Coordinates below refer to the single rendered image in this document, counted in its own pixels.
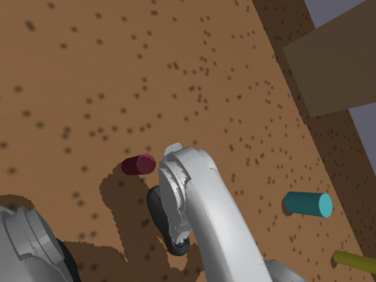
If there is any right robot hand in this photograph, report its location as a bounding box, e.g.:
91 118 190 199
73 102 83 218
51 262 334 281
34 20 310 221
263 258 307 282

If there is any left robot foot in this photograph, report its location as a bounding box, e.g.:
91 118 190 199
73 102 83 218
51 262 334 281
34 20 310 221
56 238 81 282

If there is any right robot foot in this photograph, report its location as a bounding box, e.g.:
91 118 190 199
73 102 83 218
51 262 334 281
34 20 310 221
147 186 190 256

